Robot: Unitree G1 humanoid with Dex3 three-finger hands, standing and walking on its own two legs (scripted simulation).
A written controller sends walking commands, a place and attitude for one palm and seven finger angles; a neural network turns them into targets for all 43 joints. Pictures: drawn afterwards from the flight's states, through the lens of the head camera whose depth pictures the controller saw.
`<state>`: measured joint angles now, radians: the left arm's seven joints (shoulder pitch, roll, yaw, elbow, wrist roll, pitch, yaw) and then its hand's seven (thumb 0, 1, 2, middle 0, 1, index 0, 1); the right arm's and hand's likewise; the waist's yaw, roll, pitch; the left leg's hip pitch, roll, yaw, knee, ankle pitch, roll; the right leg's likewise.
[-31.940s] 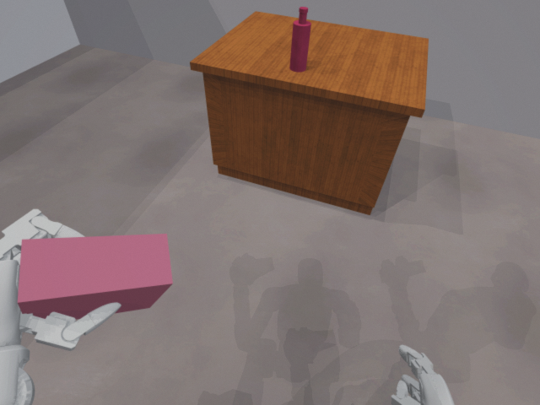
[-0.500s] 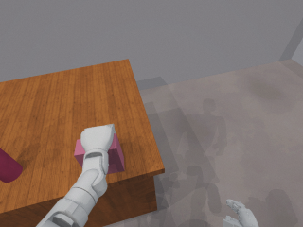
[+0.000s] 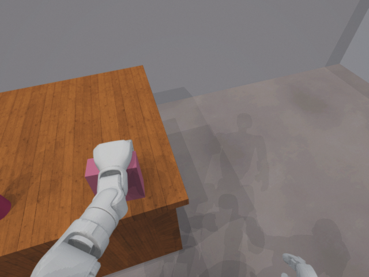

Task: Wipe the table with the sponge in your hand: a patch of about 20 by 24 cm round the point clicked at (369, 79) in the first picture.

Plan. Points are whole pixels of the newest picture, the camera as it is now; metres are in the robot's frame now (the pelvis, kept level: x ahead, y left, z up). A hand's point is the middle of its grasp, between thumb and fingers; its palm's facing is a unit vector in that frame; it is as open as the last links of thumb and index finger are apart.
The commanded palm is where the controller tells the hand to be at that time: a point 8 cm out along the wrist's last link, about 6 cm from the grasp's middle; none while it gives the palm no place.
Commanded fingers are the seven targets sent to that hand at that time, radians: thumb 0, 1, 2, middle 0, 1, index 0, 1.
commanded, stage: wipe forward along the third lane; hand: left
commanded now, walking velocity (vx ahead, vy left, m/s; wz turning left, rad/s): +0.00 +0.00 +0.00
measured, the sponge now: (119, 184) +0.36 +0.21 -0.05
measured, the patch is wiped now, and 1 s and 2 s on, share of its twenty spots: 0.65 0.80 1.00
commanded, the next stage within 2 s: wipe back along the third lane in 1.30 s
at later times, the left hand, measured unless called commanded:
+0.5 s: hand (121, 151) +0.42 +0.21 +0.01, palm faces -0.09 +0.03 -1.00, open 9.7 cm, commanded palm +0.41 +0.21 +0.04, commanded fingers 0.00 0.10 1.30 -1.20 -1.60 -1.20 -1.60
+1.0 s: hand (120, 133) +0.49 +0.23 +0.01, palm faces -0.11 +0.02 -0.99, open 9.7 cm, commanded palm +0.47 +0.22 +0.04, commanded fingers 0.00 0.10 1.30 -1.20 -1.60 -1.20 -1.60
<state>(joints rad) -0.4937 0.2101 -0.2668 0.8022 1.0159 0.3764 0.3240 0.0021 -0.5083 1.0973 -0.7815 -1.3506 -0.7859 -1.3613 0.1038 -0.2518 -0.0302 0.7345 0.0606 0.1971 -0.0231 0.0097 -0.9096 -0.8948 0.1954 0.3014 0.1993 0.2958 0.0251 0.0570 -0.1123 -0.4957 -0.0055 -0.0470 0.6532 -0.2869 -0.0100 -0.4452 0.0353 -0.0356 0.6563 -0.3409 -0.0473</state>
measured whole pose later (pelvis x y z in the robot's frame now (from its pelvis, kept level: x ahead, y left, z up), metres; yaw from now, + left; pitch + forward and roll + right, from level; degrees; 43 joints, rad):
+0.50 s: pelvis -0.02 +0.00 -0.01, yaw -1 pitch +13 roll -1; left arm -0.79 0.29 -0.16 1.14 1.01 0.32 0.37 0.01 -0.53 1.10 -0.80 -1.33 -0.81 -1.35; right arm 0.20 -0.25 -0.03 0.77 0.05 0.17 -0.03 0.01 -0.91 -0.89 0.20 0.30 0.20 0.30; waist -0.06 0.05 -0.13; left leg -0.69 0.01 -0.04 0.75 -0.29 -0.01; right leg -0.64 0.05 -0.03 0.73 -0.33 -0.05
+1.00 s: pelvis +0.00 +0.02 -0.02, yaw -3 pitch +19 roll -3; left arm -0.99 0.37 -0.11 1.29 1.04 0.35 0.36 0.02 -0.53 1.11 -0.80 -1.34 -0.80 -1.36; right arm 0.25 -0.24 -0.02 0.76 0.04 0.14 0.01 0.01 -0.91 -0.89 0.20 0.30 0.20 0.30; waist -0.12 0.05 -0.16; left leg -0.82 0.02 -0.03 0.81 -0.33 0.02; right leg -0.74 0.06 -0.02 0.75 -0.34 -0.02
